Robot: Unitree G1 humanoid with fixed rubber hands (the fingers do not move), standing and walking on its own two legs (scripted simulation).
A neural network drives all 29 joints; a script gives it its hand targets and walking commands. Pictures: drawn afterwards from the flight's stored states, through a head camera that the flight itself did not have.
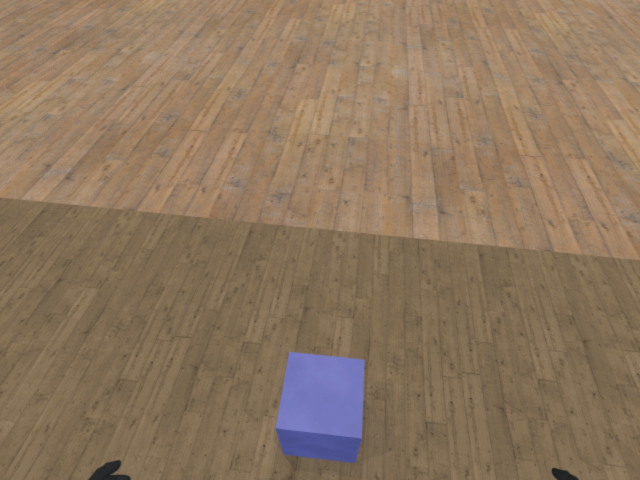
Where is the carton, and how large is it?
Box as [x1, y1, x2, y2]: [276, 352, 364, 462]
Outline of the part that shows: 289,352 276,423 276,431 283,453 354,462 361,439 364,360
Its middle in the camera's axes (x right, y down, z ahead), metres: +0.00 +0.48 +1.09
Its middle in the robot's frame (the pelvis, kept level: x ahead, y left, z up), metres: +0.43 +0.02 -0.66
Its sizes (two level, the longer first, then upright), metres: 0.210 0.200 0.250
